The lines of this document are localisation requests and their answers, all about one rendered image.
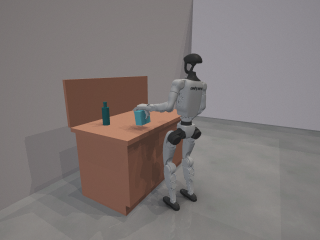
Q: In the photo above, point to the robot left hand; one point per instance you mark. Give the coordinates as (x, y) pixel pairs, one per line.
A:
(142, 107)

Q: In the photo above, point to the left robot thigh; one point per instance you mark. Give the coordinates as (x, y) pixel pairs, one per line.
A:
(171, 139)

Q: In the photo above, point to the sponge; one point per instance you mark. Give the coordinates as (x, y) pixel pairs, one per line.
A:
(140, 118)

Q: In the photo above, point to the robot right forearm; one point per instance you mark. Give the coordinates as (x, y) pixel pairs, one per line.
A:
(199, 112)

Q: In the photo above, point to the left robot upper arm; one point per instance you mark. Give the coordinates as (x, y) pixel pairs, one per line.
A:
(176, 86)

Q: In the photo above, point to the robot left forearm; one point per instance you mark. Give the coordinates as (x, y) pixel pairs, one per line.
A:
(157, 107)

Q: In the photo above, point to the right robot upper arm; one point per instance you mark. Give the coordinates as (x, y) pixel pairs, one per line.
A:
(203, 98)

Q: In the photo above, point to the table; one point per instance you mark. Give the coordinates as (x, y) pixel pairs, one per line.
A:
(121, 163)

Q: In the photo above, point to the robot left foot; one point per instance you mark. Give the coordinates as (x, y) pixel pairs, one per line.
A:
(175, 206)

